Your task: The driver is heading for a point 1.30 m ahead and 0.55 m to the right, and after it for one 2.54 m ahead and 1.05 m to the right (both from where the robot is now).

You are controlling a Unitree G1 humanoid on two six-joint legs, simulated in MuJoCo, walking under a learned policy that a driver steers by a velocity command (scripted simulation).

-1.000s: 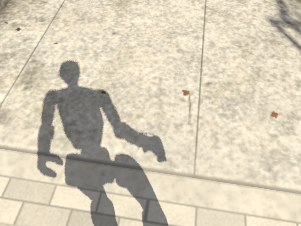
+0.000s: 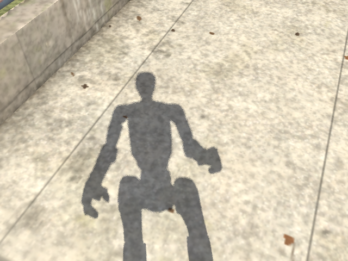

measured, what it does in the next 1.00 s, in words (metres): walks ahead, turning right: right foot, then left foot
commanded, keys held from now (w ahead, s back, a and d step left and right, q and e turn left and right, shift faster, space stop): w+e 0.92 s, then w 0.08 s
